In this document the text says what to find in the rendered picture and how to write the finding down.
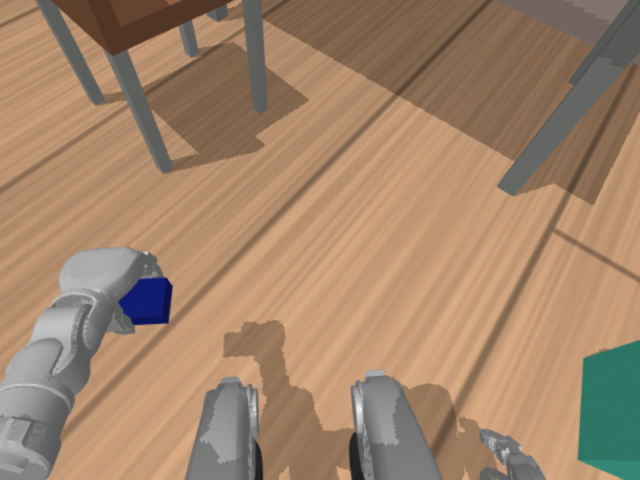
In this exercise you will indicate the left robot hand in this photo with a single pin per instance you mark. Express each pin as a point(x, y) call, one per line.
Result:
point(112, 272)

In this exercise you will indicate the chair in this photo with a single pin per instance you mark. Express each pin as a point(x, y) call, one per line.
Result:
point(117, 25)

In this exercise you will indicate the left robot arm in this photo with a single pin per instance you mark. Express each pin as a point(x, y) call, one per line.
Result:
point(43, 378)

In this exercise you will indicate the right robot hand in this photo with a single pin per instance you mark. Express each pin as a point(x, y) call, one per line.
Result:
point(509, 453)

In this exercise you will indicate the right robot foot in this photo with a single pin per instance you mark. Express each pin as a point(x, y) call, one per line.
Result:
point(355, 465)

